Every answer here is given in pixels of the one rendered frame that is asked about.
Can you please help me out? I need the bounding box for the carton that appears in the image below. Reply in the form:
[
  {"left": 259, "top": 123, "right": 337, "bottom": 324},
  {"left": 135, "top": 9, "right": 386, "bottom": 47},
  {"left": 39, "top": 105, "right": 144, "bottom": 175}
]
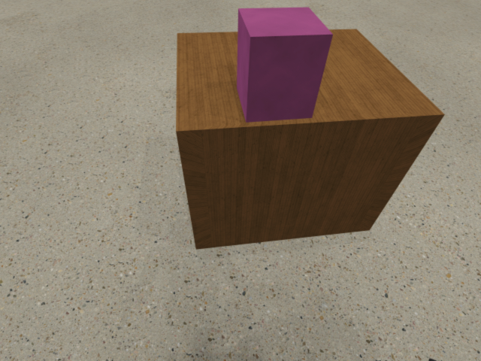
[{"left": 237, "top": 8, "right": 333, "bottom": 123}]

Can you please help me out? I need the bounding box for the pedestal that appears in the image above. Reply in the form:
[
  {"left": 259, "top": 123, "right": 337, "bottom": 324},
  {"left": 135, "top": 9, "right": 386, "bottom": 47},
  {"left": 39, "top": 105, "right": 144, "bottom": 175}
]
[{"left": 176, "top": 29, "right": 445, "bottom": 250}]

